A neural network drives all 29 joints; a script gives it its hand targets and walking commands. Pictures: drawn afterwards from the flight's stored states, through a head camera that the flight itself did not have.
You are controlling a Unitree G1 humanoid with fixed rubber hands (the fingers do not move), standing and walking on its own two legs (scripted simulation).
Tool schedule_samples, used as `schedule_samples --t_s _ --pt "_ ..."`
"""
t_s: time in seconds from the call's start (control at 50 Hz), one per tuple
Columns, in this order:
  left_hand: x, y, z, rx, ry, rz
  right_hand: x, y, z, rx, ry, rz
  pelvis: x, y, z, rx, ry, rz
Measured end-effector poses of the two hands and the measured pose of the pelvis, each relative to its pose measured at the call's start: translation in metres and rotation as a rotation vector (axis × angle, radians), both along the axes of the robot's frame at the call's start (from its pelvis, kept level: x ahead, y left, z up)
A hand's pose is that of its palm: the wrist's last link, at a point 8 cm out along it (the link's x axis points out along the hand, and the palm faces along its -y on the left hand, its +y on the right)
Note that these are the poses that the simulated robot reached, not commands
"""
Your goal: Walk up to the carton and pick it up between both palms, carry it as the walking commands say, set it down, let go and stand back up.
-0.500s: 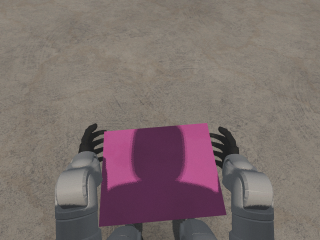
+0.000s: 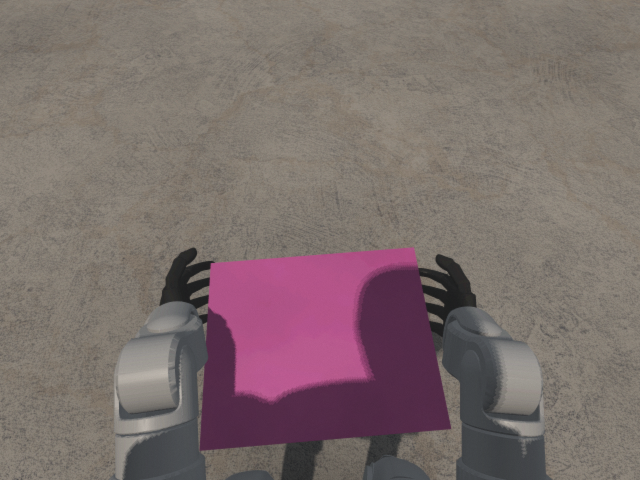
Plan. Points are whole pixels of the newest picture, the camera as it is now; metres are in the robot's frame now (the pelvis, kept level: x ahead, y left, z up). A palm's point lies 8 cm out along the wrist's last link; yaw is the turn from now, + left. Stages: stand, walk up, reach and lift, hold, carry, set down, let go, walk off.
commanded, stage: carry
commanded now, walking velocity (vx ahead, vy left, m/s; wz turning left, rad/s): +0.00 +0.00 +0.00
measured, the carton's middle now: (321, 358) +0.26 +0.01 -0.03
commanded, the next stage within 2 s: none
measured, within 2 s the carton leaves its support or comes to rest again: neither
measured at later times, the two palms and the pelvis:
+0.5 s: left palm (204, 342) +0.23 +0.13 +0.09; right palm (505, 353) +0.23 -0.18 +0.07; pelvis -0.03 -0.04 +0.01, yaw +3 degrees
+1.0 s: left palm (201, 337) +0.24 +0.13 +0.09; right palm (500, 346) +0.24 -0.18 +0.07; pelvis -0.03 -0.04 +0.01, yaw +2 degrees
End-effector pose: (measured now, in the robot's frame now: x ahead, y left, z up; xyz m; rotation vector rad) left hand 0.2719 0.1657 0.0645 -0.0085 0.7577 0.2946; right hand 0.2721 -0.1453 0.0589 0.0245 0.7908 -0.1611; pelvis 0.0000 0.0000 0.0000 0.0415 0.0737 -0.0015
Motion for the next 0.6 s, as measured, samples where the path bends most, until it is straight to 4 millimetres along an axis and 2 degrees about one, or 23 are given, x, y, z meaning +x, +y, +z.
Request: schedule_samples --t_s 0.08,0.16,0.36,0.6 --pt "-0.021 0.0 -0.001 0.001 0.034 0.062 -0.006 0.0 -0.006 0.008 0.037 0.055 -0.007 -0.013 0.002 -0.007 -0.019 0.018" --pt "-0.032 -0.01 0.006 0.022 0.042 0.075 -0.013 -0.009 -0.007 0.032 0.047 0.065 -0.013 -0.025 0.005 -0.026 -0.025 0.034" --pt "-0.035 -0.034 0.015 0.021 0.014 0.011 -0.035 -0.033 0.005 0.031 0.023 0.0 -0.028 -0.034 0.006 -0.009 -0.04 0.052" --pt "-0.042 -0.039 0.02 0.01 0.01 0.016 -0.043 -0.037 0.012 0.006 0.027 0.003 -0.032 -0.04 0.008 -0.014 -0.049 0.042"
